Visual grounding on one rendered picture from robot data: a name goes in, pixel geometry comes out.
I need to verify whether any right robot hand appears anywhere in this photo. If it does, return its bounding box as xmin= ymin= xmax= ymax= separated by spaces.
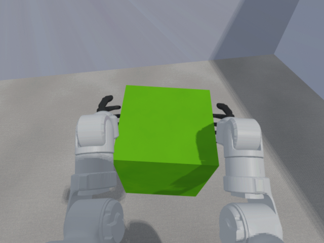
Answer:
xmin=213 ymin=103 xmax=234 ymax=143

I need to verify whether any left robot hand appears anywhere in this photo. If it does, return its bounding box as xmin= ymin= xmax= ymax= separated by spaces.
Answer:
xmin=97 ymin=95 xmax=121 ymax=118

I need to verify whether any robot left upper arm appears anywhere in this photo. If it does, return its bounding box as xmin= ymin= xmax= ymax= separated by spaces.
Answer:
xmin=46 ymin=198 xmax=125 ymax=243

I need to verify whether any left robot forearm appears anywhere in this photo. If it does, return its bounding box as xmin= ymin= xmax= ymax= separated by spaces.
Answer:
xmin=63 ymin=111 xmax=119 ymax=234

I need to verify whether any robot right upper arm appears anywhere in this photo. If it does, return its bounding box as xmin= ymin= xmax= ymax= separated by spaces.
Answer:
xmin=219 ymin=202 xmax=284 ymax=243

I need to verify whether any right robot forearm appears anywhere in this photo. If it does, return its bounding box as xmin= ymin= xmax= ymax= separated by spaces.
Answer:
xmin=216 ymin=117 xmax=283 ymax=238

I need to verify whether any carton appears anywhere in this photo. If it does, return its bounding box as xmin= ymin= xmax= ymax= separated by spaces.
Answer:
xmin=113 ymin=85 xmax=219 ymax=196

